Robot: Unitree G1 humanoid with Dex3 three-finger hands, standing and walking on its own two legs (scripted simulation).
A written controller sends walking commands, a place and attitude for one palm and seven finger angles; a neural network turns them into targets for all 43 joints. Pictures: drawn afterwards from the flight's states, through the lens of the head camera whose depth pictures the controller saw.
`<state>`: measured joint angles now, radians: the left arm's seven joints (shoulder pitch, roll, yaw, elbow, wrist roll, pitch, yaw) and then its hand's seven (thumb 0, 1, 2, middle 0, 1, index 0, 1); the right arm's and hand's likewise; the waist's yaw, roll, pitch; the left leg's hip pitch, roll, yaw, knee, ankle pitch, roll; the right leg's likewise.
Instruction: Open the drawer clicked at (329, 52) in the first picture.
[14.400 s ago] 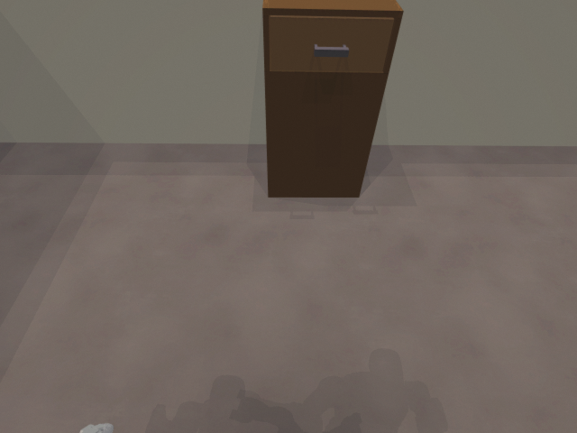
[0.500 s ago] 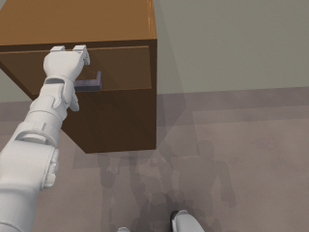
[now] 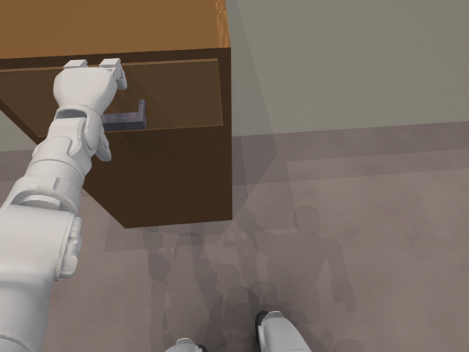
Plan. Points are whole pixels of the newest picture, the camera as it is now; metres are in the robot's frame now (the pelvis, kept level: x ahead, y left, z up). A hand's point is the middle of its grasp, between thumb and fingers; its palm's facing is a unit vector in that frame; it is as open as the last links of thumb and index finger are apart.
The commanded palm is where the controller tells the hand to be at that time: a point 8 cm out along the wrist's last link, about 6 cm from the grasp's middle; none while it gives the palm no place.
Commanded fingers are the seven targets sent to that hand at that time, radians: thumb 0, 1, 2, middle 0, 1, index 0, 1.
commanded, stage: move the hooked fingers above the handle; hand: left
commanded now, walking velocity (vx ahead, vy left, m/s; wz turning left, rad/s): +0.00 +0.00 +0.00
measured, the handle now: (116, 114) +0.57 +0.18 +0.01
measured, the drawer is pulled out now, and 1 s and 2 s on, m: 0.00 0.00 0.00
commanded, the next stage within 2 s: none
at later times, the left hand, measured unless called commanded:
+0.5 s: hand (101, 111) +0.53 +0.18 +0.07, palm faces -0.01 +0.02 -1.00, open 13.5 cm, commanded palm +0.52 +0.21 +0.11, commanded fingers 0.00 -0.50 0.30 -0.30 -1.20 -0.30 -1.20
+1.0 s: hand (100, 111) +0.53 +0.18 +0.07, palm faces +0.00 +0.02 -1.00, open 13.5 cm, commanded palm +0.51 +0.21 +0.11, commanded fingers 0.00 -0.50 0.30 -0.30 -1.20 -0.30 -1.20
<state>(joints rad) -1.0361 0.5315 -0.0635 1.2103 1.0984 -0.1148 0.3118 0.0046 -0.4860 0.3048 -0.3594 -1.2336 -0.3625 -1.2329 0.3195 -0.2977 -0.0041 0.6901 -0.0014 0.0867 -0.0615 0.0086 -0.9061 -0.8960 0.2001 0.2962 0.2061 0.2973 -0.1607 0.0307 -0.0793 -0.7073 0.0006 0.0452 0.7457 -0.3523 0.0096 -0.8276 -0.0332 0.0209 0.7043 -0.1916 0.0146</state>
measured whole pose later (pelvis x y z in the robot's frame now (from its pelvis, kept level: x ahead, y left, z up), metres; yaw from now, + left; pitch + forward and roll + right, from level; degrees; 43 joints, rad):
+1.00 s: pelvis +0.01 +0.00 +0.00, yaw +0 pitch +18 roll +1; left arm -0.99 0.50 -0.06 1.16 1.10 -0.09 0.32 0.00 -0.49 0.30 -0.35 -1.25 -0.37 -1.23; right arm 0.31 -0.29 -0.02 0.69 0.00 0.08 -0.05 0.01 -0.91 -0.90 0.20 0.30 0.21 0.30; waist -0.13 0.04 -0.09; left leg -0.68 0.00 0.05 0.74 -0.37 0.01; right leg -0.81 -0.03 0.02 0.70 -0.21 0.02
